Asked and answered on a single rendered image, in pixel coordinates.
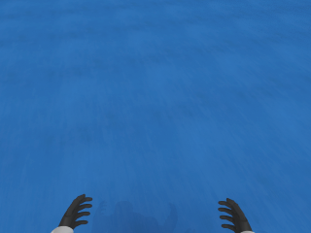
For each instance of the robot right hand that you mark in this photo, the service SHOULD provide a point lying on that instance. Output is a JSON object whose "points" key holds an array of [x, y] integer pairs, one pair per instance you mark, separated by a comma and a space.
{"points": [[238, 218]]}

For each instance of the robot left hand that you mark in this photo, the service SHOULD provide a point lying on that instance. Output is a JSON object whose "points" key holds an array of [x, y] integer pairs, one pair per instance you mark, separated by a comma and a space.
{"points": [[71, 215]]}

